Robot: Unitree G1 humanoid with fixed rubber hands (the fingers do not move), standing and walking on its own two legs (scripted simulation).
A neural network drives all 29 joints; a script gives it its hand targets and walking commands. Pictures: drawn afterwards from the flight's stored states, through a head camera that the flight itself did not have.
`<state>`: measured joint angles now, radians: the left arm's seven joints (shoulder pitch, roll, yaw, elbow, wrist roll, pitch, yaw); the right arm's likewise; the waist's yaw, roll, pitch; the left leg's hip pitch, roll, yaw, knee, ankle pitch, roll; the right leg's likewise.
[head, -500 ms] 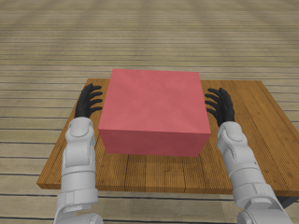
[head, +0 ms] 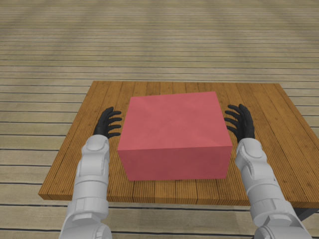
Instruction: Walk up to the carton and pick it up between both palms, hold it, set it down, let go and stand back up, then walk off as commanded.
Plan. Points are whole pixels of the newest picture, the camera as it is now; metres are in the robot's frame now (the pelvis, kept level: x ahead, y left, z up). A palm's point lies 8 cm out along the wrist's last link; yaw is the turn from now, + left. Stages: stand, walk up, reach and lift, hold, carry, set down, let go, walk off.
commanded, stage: set down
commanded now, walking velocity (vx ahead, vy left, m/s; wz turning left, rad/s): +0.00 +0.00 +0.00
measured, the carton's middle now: (173, 133) +0.42 -0.03 +0.02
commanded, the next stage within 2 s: none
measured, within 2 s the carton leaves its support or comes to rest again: rests again in 0.86 s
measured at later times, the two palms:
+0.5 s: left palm (106, 122) +0.39 +0.16 +0.11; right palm (244, 130) +0.36 -0.21 +0.09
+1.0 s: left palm (111, 130) +0.40 +0.15 +0.07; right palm (242, 134) +0.37 -0.21 +0.07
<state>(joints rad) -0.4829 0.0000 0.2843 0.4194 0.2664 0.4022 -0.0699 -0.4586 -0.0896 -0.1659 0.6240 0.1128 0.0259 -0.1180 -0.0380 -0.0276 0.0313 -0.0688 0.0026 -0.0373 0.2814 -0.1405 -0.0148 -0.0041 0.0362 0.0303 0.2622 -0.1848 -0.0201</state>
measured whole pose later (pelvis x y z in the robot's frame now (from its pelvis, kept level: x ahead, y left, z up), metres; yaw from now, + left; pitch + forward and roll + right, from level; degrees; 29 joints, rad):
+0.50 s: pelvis +0.01 +0.00 +0.00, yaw +0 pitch -3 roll +0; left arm -0.56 0.00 0.31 0.59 0.24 0.14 0.02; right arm -0.50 -0.07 -0.27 0.74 0.02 -0.10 -0.04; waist -0.04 -0.03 0.01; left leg -0.07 0.00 -0.04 0.28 -0.16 -0.02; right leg -0.01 0.04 0.03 0.27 -0.20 -0.02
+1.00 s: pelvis +0.02 +0.00 +0.00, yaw +0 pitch -2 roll +0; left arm -0.57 -0.01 0.34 0.73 0.22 0.03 0.00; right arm -0.50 -0.06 -0.32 0.78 -0.04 -0.11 -0.03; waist -0.04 -0.03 0.04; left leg -0.08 0.00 -0.04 0.28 -0.17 -0.02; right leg -0.02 0.04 0.03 0.27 -0.22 -0.02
